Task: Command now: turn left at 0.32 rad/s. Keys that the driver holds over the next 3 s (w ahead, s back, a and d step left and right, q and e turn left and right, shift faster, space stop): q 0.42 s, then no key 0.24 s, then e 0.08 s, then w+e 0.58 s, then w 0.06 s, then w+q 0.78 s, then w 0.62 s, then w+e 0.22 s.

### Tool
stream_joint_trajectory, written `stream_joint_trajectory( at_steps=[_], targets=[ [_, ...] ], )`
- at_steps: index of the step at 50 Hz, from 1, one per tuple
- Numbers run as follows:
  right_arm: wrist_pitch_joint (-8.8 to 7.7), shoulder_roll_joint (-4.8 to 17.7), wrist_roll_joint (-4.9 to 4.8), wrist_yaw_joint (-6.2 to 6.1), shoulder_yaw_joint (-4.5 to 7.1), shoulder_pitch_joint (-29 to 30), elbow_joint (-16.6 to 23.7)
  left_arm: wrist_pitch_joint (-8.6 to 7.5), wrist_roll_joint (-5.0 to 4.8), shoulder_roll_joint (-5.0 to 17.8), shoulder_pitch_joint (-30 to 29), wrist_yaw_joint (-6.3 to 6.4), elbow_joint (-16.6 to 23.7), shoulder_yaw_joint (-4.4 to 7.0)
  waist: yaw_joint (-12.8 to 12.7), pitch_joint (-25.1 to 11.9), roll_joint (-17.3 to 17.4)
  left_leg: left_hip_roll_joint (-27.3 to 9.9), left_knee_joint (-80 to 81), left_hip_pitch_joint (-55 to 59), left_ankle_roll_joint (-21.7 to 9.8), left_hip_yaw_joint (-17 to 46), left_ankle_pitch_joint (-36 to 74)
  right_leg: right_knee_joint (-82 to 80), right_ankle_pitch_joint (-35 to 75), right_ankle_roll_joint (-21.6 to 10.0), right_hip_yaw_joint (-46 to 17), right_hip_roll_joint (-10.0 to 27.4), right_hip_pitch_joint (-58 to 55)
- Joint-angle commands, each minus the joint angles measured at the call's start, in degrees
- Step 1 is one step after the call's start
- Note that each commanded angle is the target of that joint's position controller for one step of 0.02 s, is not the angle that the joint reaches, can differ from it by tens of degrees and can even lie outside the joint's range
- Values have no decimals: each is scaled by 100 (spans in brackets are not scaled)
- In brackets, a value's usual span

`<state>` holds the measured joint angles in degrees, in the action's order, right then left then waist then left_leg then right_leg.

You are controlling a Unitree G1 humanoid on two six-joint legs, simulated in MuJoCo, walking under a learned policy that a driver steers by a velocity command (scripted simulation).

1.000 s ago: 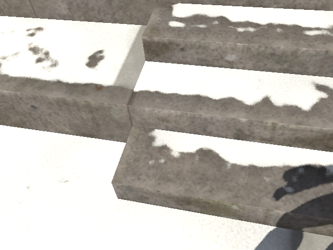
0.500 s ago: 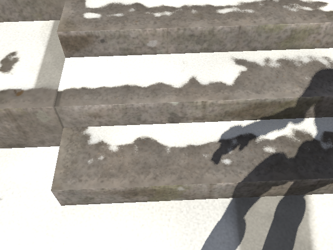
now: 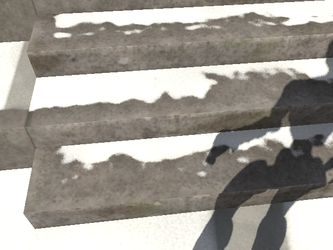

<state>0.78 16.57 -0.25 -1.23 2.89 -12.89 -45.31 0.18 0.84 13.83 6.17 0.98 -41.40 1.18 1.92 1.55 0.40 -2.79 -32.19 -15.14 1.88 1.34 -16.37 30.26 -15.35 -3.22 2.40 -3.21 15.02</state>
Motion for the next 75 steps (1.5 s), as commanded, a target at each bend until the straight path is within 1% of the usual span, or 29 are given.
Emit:
stream_joint_trajectory(
  at_steps=[1, 6, 11, 12, 13, 14, 15, 17, 23, 31, 34, 36, 37, 38, 39, 42, 45, 46, 52, 56, 58, 59, 60, 61, 62, 64, 67, 72, 75],
  targets=[
    [-91, 1162, -86, -3, 319, 171, 485, -62, 83, 910, 97, 104, 407, 350, -325, -467, 864, -673, 629, -73, -815, 1162, 2050, 270, 486, 65, -69, 297, -252],
    [-216, 1157, 24, -33, 344, 83, 648, 0, -61, 665, -206, 42, 641, 376, -69, -485, 1250, -1422, 1121, 742, -1600, 2595, 2507, 1857, -1910, 178, -541, -12, 1193],
    [120, 1140, -214, -118, 396, 726, 859, -116, -119, 606, 503, -121, 414, 396, -430, -782, 911, -602, 613, 315, -920, 1899, 2141, -540, 266, 375, -203, -65, -244],
    [153, 946, -178, -118, 347, 660, 921, -92, -89, 820, 706, -121, 359, 474, -403, -810, 610, -330, 261, -203, -646, 1692, 1239, -877, 635, 270, -454, 283, -861],
    [158, 510, -69, -88, 235, 404, 977, -32, 6, 1378, 722, -57, 449, 600, -194, -704, -958, 433, -1079, -1399, -208, 925, -550, -1262, 1186, -270, -1970, 1591, -1439],
    [85, 779, -27, -101, 315, 312, 1080, -44, 205, 1517, 617, -86, 573, 596, -191, -557, -1648, 622, -2317, -1918, -11, 646, -2158, -1507, 1702, -1157, -3124, 2679, -836],
    [45, 1102, -27, -80, 425, 239, 1013, -113, 193, 1298, 457, -68, 692, 517, -138, -384, -1115, 388, -3220, -1967, 58, 870, -1993, -1571, 1711, -1422, -3044, 2688, -641],
    [111, 1098, -81, -99, 498, 60, 736, -193, 58, 1005, 19, -14, 735, 439, 46, -119, -501, 246, -3580, -2152, 170, 837, -1181, -1399, 1429, -901, -1839, 1988, -687],
    [139, 612, -103, -31, 329, 651, 1088, -104, 21, 1035, 621, 175, 556, 450, -408, -402, -627, 164, -2986, -2228, 521, 431, -536, -1338, 2608, -1067, -890, 1871, -1493],
    [155, 501, -21, 42, 197, 700, 1205, -60, -125, 1265, 469, -26, 370, 502, -391, -480, -911, 137, -646, -606, 265, -174, -555, -1159, 2693, -1094, -560, 1933, -1091],
    [134, 477, 31, 71, 185, 310, 1016, -71, -232, 958, 610, -62, 144, 365, -139, -506, -709, 197, 1512, 804, -165, -168, 1118, -706, 2345, -556, -417, 1648, -587],
    [158, 922, 183, -56, 195, 192, 1081, -237, 165, 388, 940, -222, 146, 117, -495, -989, 837, -1268, 856, 2246, -765, 1163, 4074, -145, -410, 313, 66, 962, 585],
    [121, 596, 191, -3, 131, 592, 1055, -198, 81, 507, 862, -197, 112, 134, -447, -926, 916, -1339, 992, 1180, -1287, 1103, 2852, -402, -672, 507, -63, 900, -11],
    [60, 552, 162, 63, 141, 785, 1096, -160, 13, 778, 605, -169, 123, 179, -374, -721, 726, -896, 1195, 1008, -1120, 863, 1249, -332, -302, 540, 83, 754, -100],
    [53, 566, 258, 110, 93, 602, 971, 9, 118, 618, 665, -288, 23, 130, -250, -416, 769, -904, 1550, 905, -827, 875, 256, -293, -389, 438, 242, 405, -7],
    [74, 1063, 281, 110, 249, -42, 730, 141, 88, 951, 379, -432, 164, 278, 155, 298, 1250, -1261, 2203, 979, -1041, 1381, -1716, 1133, -1294, 165, 74, 273, 1144],
    [-61, 835, 289, 91, 212, -257, 588, 95, -2, 904, 380, -465, 207, 334, 61, 415, 781, -1675, 2447, 1393, -1324, 1432, -1281, 2176, -1265, -24, -471, 571, 1948],
    [-239, 857, -139, -13, 303, -14, 694, -20, -475, 975, 346, -296, 262, 402, 37, 417, 917, -1758, 2437, 1646, -1355, 1501, -1320, 2438, -1311, 32, -638, 880, 2428],
    [-515, 977, -28, 25, 404, 289, 621, -117, -244, 592, 242, -282, 392, 238, -72, 151, 485, -1411, 2515, 1110, -1141, 69, -173, 1487, -389, 230, -234, 1047, 1528],
    [-492, 1173, -170, 164, 472, 270, 526, -89, -229, 736, 433, -339, 433, 267, -212, 182, 285, -1369, 1976, 621, -1001, -493, -383, 807, 16, 113, 292, 761, 635],
    [-487, 997, -107, 179, 394, 206, 500, -74, -224, 1067, 1252, -273, 234, 468, -637, -161, 40, -1041, 431, 12, -705, -1046, 845, 596, -92, -157, 600, 242, -725],
    [-504, 651, 20, 169, 264, 304, 610, -71, -283, 1571, 2272, -196, 2, 690, -1110, -509, -769, -616, -1570, -756, -321, -1445, 1112, 134, -197, -534, -178, 480, -1809],
    [-612, 150, 136, 123, 93, 491, 1167, -184, -230, 2468, 2492, -169, 104, 827, -876, -733, -2537, 486, -3822, -2877, 121, -942, -1737, -1419, -1569, -1659, -4061, 1963, -2600],
    [-756, 668, -114, 148, 168, 683, 1101, -354, -203, 1959, 2234, -245, 297, 653, -966, -960, -1325, 332, -4481, -3482, -23, 276, -1663, -2094, -2369, -1837, -4922, 2393, -2745],
    [-848, 855, -282, 205, 204, 805, 1142, -448, -179, 1643, 1948, -255, 348, 550, -821, -499, -1069, 44, -4440, -3782, -241, 311, -1104, -2046, -2137, -1676, -4403, 2393, -2426],
    [-907, 850, -11, 163, 215, 625, 970, -452, -162, 1302, 1297, -238, 473, 436, -423, -128, -309, -347, -3568, -3174, -337, 329, -193, -1790, -693, -1260, -3210, 1938, -1516],
    [-784, 756, 110, 210, 231, 453, 858, -461, -74, 1238, 959, -116, 639, 385, -177, -167, -431, -291, -2873, -2446, -164, 158, 562, -1985, 991, -1136, -2174, 1509, -944],
    [-702, 297, 68, 223, 43, 1173, 962, -469, -102, 1152, 1186, 51, 411, 342, -404, -37, -449, -6, -894, -2052, 130, -231, 2046, -1979, 2573, -752, -855, 1012, -822],
    [-671, 172, -38, 291, -49, 1494, 978, -460, -64, 1208, 1518, 33, 214, 341, -669, -8, -668, 58, -473, -1846, 47, -415, 2355, -2080, 2074, -756, -792, 1267, -1106]
  ],
)
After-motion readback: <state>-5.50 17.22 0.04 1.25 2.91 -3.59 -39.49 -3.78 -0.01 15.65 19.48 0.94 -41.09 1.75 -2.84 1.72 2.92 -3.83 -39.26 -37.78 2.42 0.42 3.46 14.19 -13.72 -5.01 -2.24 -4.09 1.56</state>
